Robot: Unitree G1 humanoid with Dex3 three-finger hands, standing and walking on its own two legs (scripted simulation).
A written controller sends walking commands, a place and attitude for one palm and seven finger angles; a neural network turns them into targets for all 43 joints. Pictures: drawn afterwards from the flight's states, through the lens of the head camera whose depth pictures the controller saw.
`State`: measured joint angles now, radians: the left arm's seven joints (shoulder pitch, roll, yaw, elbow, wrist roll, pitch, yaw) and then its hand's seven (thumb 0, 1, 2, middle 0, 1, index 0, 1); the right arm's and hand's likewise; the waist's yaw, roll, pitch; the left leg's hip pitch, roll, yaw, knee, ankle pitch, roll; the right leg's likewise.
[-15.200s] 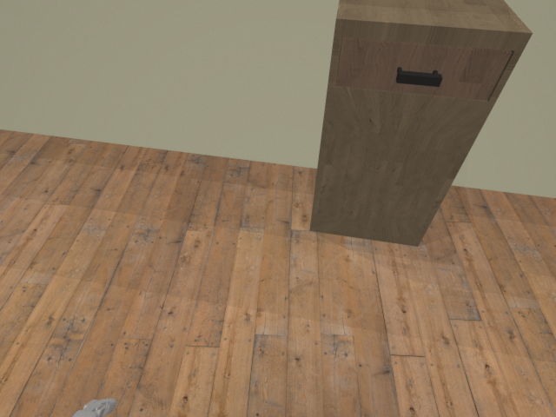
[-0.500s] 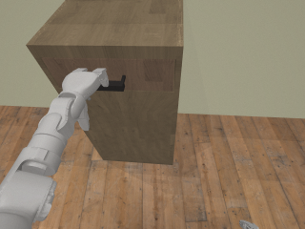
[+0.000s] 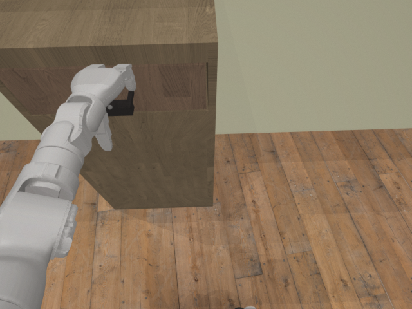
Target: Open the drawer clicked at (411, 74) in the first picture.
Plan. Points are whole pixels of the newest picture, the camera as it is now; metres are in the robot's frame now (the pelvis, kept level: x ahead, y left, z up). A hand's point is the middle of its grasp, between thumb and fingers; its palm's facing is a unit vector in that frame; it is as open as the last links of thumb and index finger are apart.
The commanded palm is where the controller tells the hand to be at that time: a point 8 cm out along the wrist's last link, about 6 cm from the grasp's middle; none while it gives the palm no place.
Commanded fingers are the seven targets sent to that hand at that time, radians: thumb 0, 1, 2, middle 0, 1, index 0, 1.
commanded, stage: move the hooked fingers above the handle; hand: left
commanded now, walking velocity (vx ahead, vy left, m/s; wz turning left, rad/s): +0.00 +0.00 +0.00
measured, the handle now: (108, 101) +0.56 +0.20 +0.04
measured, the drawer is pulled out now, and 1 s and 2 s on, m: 0.00 0.00 0.00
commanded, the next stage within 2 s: none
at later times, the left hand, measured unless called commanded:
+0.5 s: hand (104, 95) +0.51 +0.18 +0.10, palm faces -0.09 +0.00 -1.00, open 13.3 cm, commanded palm +0.51 +0.22 +0.16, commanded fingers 0.00 -0.50 0.30 -0.30 -1.20 -0.30 -1.20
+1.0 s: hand (103, 95) +0.51 +0.18 +0.10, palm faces -0.02 +0.00 -1.00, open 13.6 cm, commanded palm +0.50 +0.23 +0.15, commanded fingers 0.00 -0.50 0.30 -0.30 -1.20 -0.30 -1.20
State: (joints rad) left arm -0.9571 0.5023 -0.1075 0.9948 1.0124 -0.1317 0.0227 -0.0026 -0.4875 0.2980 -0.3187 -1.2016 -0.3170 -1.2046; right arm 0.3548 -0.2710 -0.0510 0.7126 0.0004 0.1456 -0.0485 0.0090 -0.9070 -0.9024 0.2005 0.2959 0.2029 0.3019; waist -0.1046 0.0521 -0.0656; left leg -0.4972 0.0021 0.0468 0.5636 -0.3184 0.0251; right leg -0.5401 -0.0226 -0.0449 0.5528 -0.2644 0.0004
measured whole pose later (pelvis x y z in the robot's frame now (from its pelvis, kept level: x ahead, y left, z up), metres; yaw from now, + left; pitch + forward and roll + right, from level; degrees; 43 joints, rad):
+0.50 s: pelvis -0.03 +0.00 +0.00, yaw -2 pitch +15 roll +0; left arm -1.10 0.57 -0.03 1.20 1.09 -0.07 0.11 0.00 -0.49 0.30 -0.34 -1.21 -0.43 -1.23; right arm 0.30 -0.27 0.00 0.66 0.02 0.12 -0.09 0.01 -0.91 -0.90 0.20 0.30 0.20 0.30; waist -0.16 0.06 -0.06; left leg -0.56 0.01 0.08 0.59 -0.29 0.03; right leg -0.62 -0.01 -0.01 0.58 -0.23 0.00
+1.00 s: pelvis -0.04 +0.00 -0.01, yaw -2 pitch +17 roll +0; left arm -1.12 0.61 -0.01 1.21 1.10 -0.11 0.17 0.00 -0.49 0.30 -0.37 -1.21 -0.36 -1.23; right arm 0.35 -0.30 0.00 0.68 0.01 0.10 -0.08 0.01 -0.91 -0.90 0.20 0.30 0.20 0.30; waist -0.18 0.06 -0.07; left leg -0.66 0.02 0.08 0.66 -0.31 0.03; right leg -0.70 -0.01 -0.01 0.62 -0.22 0.01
